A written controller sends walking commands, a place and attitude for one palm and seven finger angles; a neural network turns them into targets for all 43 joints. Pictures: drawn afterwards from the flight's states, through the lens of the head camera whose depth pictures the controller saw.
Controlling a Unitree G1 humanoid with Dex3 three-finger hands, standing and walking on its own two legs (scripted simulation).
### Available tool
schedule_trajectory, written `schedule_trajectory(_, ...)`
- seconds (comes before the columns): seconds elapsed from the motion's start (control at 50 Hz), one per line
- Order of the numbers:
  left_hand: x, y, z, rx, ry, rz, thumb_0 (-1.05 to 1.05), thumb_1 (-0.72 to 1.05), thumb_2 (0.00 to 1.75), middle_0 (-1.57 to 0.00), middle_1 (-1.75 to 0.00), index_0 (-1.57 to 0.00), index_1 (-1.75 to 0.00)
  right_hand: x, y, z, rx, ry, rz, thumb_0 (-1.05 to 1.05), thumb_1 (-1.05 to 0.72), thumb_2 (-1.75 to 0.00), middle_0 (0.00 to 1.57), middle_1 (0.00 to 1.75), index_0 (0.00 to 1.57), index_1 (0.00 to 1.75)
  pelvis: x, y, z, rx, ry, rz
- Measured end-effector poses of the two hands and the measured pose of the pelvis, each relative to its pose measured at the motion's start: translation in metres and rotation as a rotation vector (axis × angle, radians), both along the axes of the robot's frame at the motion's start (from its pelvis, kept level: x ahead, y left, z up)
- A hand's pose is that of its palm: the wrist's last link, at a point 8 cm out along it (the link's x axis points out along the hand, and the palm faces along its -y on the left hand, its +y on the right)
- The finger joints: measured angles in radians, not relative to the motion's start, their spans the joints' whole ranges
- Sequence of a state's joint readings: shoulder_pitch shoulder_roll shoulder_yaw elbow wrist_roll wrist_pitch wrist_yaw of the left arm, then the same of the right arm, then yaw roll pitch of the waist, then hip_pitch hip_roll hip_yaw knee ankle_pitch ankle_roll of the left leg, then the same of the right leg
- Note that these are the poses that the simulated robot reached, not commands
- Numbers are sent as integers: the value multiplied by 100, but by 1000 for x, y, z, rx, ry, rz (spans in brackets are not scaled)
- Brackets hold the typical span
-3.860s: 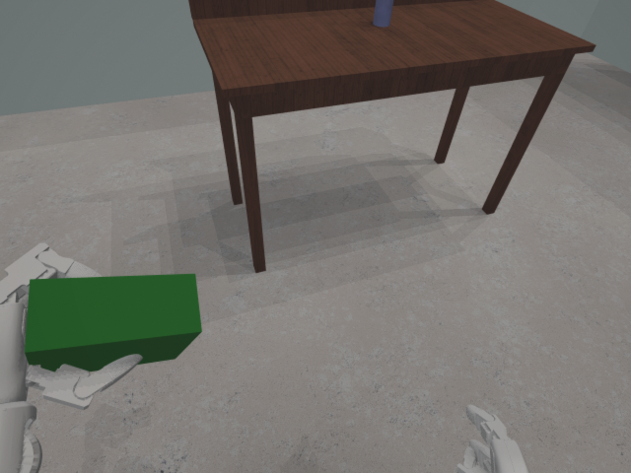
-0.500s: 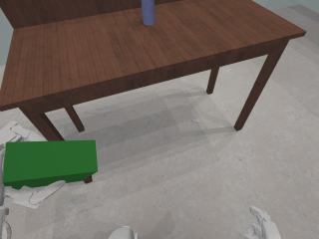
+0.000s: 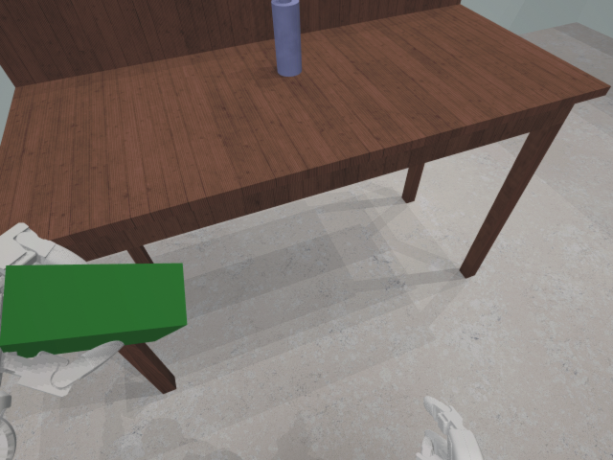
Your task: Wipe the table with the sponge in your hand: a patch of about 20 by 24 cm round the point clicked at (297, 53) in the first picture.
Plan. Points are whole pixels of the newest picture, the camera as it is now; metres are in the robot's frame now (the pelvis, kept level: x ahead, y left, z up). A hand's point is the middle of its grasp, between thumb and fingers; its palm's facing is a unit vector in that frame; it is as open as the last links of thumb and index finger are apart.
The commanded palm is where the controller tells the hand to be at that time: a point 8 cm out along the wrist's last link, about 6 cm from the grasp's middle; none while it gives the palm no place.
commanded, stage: take the last steps up to it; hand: left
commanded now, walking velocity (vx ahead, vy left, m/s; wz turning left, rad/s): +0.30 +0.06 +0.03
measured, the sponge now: (122, 309) +0.23 +0.20 +0.16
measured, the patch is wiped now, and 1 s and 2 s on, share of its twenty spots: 0.00 0.00 0.00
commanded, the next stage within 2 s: come to a stop and stand still in 0.96 s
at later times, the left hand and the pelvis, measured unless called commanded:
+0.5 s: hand (96, 226) +0.31 +0.25 +0.18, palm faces +0.43 -0.78 -0.45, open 10.1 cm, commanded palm +0.27 +0.29 +0.18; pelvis +0.11 +0.01 -0.01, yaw +0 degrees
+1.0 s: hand (139, 195) +0.37 +0.24 +0.16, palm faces +0.45 -0.79 -0.42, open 10.1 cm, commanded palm +0.32 +0.27 +0.18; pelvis +0.16 -0.01 +0.00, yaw +1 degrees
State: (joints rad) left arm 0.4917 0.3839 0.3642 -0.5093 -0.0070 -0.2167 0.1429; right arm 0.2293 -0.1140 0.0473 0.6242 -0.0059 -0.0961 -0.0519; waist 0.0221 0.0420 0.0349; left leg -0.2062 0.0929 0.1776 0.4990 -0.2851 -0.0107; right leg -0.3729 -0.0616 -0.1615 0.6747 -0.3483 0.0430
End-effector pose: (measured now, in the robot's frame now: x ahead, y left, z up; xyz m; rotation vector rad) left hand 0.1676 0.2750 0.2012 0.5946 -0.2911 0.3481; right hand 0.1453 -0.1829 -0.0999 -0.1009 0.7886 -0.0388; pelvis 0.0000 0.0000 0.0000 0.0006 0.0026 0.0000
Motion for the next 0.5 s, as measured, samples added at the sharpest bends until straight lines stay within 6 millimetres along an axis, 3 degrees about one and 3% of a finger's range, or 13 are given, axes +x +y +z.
schedule_trajectory(0.08,19,-11,-13,3,23,49,-1,-49,99,-74,-135,-74,-134,16,-29,-20,-22,35,-2,1,-90,-90,21,30,21,30,16,-15,-12,3,-10,15)
schedule_trajectory(0.12,29,-17,-18,-40,27,49,-1,-49,99,-74,-135,-74,-134,24,-46,-21,-54,59,-1,2,-90,-90,20,30,21,30,22,-18,-10,14,-16,21)
schedule_trajectory(0.2,47,-28,-18,-61,49,20,-1,-49,99,-74,-135,-75,-134,40,-77,-7,-118,69,-32,2,-91,-90,20,30,21,30,37,-22,-2,32,-9,18)
schedule_trajectory(0.28,62,-32,-8,-17,53,-25,-1,-49,99,-74,-135,-75,-134,57,-96,10,-170,56,-61,2,-91,-90,20,30,20,30,52,-23,5,44,2,25)
schedule_trajectory(0.38,77,-18,3,24,25,-31,-1,-49,99,-74,-135,-75,-134,80,-95,21,-203,33,-74,2,-91,-90,20,30,20,30,74,-13,6,44,3,19)
schedule_trajectory(0.5,100,16,-8,-18,-71,-4,-1,-49,99,-74,-135,-75,-134,114,-62,18,-213,-19,-74,2,-91,-90,20,30,20,30,108,12,-11,22,-19,7)
